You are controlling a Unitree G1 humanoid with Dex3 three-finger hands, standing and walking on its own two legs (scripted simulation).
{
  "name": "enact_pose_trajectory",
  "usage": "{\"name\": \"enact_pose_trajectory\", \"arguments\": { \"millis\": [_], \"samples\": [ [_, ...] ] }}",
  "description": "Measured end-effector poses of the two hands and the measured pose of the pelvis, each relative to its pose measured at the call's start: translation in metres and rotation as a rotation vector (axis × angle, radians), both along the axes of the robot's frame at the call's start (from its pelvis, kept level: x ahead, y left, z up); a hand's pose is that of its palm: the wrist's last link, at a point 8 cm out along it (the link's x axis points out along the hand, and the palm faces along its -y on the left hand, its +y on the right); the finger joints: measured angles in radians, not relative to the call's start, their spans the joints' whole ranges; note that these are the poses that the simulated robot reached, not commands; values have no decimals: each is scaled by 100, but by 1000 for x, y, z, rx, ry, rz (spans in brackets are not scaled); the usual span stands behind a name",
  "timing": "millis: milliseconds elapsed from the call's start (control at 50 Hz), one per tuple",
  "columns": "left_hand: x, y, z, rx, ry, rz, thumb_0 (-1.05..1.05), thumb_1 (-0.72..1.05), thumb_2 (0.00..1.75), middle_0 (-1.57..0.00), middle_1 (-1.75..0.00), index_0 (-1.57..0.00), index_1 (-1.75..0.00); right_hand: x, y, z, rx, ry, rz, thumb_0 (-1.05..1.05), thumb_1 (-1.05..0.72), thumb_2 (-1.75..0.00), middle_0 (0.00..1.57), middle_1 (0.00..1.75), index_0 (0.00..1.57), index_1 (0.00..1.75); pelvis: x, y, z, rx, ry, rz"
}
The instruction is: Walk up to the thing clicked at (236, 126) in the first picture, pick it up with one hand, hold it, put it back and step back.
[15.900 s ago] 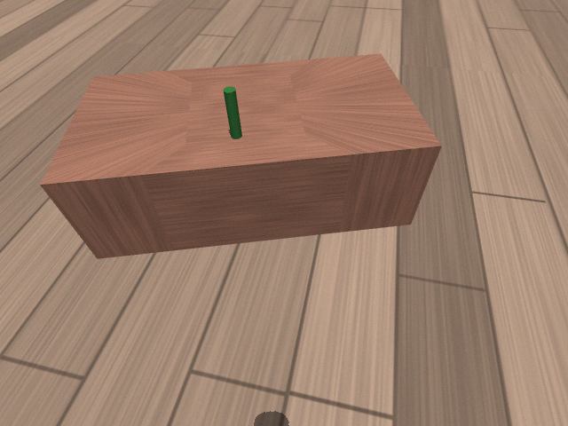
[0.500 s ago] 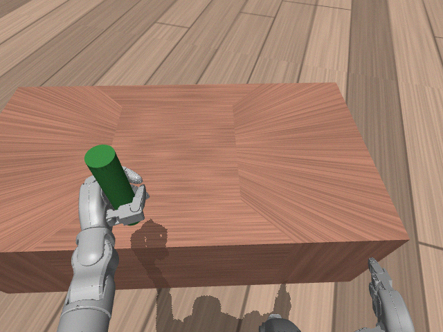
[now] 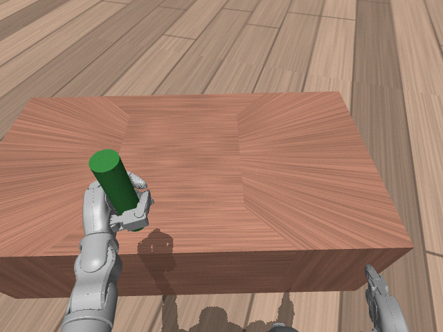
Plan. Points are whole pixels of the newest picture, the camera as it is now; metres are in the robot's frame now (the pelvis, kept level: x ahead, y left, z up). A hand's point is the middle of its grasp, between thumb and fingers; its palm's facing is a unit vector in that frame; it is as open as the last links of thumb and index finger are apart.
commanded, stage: hold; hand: left
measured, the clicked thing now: (123, 196) +0.33 +0.18 +0.09
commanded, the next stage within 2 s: crouch in 1.82 s
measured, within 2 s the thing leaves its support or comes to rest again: neither
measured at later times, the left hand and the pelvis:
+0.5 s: hand (134, 200) +0.33 +0.17 +0.07, palm faces +0.18 -0.98 -0.01, open 5.1 cm; pelvis +0.00 +0.00 +0.00, yaw +0 degrees
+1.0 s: hand (136, 197) +0.34 +0.16 +0.06, palm faces +0.17 -0.98 +0.00, open 5.1 cm; pelvis +0.01 +0.00 +0.01, yaw +0 degrees
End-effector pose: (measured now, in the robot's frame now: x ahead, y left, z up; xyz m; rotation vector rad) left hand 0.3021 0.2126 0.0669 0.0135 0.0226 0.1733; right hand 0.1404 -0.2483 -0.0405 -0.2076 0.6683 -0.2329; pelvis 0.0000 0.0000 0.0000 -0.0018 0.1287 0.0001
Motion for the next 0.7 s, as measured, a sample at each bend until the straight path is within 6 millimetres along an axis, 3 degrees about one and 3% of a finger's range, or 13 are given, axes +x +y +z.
{"name": "enact_pose_trajectory", "arguments": {
  "millis": [280, 700],
  "samples": [
    [2, 0, -3, -11, 19, 2, -3, 12, 122, -102, -115, -105, -119, -4, -5, -2, -9, 11, -5, -1, 53, -6, 6, 6, 6, 5, -3, -2, 2, 1, -7, 0],
    [12, 3, 12, -3, -10, 0, -3, 12, 122, -102, -116, -105, -119, 1, 2, -3, 7, 12, -6, -1, 53, -6, 6, 6, 6, 5, 1, 1, 7, -2, -19, 3]
  ]
}}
